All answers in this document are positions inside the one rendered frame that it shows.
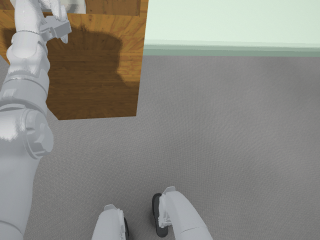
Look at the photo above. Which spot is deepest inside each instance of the handle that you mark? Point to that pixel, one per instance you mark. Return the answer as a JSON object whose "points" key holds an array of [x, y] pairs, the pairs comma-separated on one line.
{"points": [[71, 6]]}

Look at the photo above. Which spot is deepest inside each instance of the robot thigh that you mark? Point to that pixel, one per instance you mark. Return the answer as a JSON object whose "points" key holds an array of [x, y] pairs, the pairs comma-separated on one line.
{"points": [[186, 222], [110, 225]]}

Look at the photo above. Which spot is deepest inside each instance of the left robot thigh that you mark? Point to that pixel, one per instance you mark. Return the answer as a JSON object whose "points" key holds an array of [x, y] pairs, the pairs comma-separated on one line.
{"points": [[110, 225]]}

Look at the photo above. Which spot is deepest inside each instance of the left robot hand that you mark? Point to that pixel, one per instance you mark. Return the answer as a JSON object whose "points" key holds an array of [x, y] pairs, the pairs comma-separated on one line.
{"points": [[29, 17]]}

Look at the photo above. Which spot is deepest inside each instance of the cabinet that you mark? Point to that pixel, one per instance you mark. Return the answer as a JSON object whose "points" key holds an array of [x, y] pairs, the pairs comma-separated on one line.
{"points": [[96, 74]]}

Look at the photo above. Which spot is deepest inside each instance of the robot left forearm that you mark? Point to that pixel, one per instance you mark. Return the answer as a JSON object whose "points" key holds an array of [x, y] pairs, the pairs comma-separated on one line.
{"points": [[27, 82]]}

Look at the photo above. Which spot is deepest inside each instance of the drawer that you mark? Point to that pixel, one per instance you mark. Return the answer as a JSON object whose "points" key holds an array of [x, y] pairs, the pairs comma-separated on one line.
{"points": [[101, 7]]}

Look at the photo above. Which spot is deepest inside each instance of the right robot thigh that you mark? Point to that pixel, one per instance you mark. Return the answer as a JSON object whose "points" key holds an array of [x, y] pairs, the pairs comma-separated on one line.
{"points": [[186, 222]]}

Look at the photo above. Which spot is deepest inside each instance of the robot left upper arm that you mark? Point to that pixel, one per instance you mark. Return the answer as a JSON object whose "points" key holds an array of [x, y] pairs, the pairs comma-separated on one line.
{"points": [[25, 137]]}

